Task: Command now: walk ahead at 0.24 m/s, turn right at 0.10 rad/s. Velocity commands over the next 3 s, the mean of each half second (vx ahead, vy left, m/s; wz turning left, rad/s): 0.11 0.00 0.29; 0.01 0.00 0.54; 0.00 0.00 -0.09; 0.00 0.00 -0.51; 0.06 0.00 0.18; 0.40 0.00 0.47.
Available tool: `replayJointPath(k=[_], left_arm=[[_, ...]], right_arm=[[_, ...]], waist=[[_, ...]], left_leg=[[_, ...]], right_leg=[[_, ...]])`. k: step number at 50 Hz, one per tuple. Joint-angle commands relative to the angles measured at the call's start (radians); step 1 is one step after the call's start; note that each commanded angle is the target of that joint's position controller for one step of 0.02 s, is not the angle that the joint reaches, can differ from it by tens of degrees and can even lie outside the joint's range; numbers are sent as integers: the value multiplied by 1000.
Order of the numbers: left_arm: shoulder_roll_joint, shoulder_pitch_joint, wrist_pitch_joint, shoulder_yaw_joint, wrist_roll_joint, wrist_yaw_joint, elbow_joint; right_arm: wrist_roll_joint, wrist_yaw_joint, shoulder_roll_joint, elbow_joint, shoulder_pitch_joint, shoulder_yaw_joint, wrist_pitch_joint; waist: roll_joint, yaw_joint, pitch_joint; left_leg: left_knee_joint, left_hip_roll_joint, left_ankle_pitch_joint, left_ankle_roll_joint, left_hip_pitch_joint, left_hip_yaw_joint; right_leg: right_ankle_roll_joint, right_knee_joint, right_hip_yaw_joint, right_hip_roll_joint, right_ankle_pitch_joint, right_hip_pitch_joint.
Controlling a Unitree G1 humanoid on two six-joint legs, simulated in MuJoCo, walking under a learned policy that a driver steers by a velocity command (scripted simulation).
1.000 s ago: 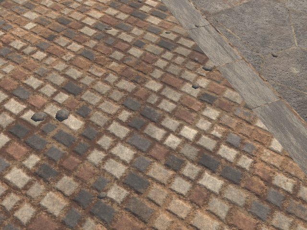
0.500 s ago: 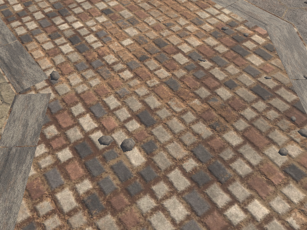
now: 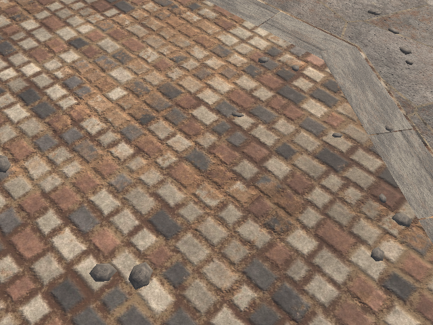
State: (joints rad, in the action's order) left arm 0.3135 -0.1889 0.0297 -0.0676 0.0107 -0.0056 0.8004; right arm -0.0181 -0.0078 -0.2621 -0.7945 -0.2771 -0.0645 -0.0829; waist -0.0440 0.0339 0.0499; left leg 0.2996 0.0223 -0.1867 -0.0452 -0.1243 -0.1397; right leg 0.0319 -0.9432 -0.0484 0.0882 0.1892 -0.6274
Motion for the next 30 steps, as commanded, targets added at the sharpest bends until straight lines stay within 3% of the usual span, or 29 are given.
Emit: replayJointPath(k=[1,4,6,7,8,9,10,11,12,13,14,16,20,24,26,27,28,29,30], left_arm=[[-27,-10,8,19,-20,15,-51],[18,54,16,13,-25,25,-69],[53,50,21,2,-29,25,-68],[69,10,25,-6,-33,21,-51],[124,-24,28,-23,-39,10,-38],[204,-59,24,-41,-52,-5,-46],[192,-83,3,-41,-51,-15,-47],[141,-86,-8,-26,-38,-15,-58],[126,-37,-13,-21,-28,-16,-64],[102,22,-12,-14,-24,-19,-69],[84,80,-13,-10,-21,-20,-71],[77,146,-15,-12,-36,-22,-66],[94,183,-15,-23,-31,-39,-47],[131,174,-31,-34,-16,-43,-21],[134,192,-41,-37,3,-40,-11],[108,166,-47,-34,11,-38,5],[59,119,-54,-26,0,-29,20],[46,183,-52,-22,-24,-34,-38],[72,270,-47,-33,-26,-40,-59]], right_arm=[[10,13,-130,44,77,-23,-10],[33,11,-174,1,36,-32,11],[47,13,-188,-15,48,-36,23],[53,15,-181,-20,61,-34,29],[42,15,-157,-29,19,-27,29],[12,12,-110,-17,-39,-11,20],[21,16,-48,-27,-112,12,26],[42,19,-119,-32,-77,-9,45],[55,25,-157,-16,-30,-26,64],[54,37,-150,-16,-11,-31,86],[46,49,-147,-15,-10,-37,110],[38,60,-119,-10,-29,-38,142],[31,49,-90,24,7,-32,147],[30,20,-115,46,26,-39,149],[27,9,-119,31,-21,-47,151],[20,10,-137,20,-47,-57,152],[16,22,-208,28,-63,-76,150],[8,33,-326,69,-33,-92,143],[-24,29,-295,73,-29,-84,114]], waist=[[111,-41,-54],[114,-23,-75],[118,-46,-84],[108,-75,-99],[68,-74,-131],[-56,-50,-235],[-214,-66,-354],[-148,-99,-378],[-107,-88,-301],[-73,-65,-232],[-72,-43,-178],[-115,-8,-127],[-103,-10,-143],[-96,-13,-158],[-77,23,-150],[-29,28,-131],[184,11,-80],[391,2,-22],[283,40,-52]], left_leg=[[-91,-217,631,-150,-75,60],[-32,-244,623,-148,12,123],[47,-249,562,-123,45,169],[107,-224,507,-98,36,176],[192,-164,432,-53,0,163],[364,-84,130,4,-152,126],[630,10,-428,66,-348,114],[792,1,-571,82,-384,198],[867,-24,-526,82,-447,203],[878,-52,-460,90,-475,198],[857,-74,-396,102,-455,201],[812,-75,-310,117,-359,165],[628,-95,-214,99,-265,133],[476,-90,-167,59,-187,98],[314,-62,-73,16,-93,61],[225,-46,-31,-21,-41,85],[51,-180,105,-94,7,312],[-41,-392,186,-265,-11,668],[-58,-383,138,-305,-69,671]], right_leg=[[-4,220,24,-6,-164,167],[-17,339,28,-37,-184,195],[-41,417,21,-50,-171,231],[-57,493,36,-65,-246,311],[-82,532,17,-35,-490,433],[-157,432,-104,129,-907,670],[-326,442,-293,326,-974,844],[-351,496,-321,330,-805,785],[-324,540,-265,297,-607,712],[-296,581,-218,264,-421,627],[-275,629,-180,243,-256,528],[-258,694,-94,204,-115,370],[-259,704,14,211,-143,345],[-241,679,39,249,-117,393],[-185,615,83,229,-41,370],[-128,530,121,189,48,327],[-30,296,223,84,187,195],[48,74,207,-85,448,-47],[30,-109,41,-86,455,-38]])
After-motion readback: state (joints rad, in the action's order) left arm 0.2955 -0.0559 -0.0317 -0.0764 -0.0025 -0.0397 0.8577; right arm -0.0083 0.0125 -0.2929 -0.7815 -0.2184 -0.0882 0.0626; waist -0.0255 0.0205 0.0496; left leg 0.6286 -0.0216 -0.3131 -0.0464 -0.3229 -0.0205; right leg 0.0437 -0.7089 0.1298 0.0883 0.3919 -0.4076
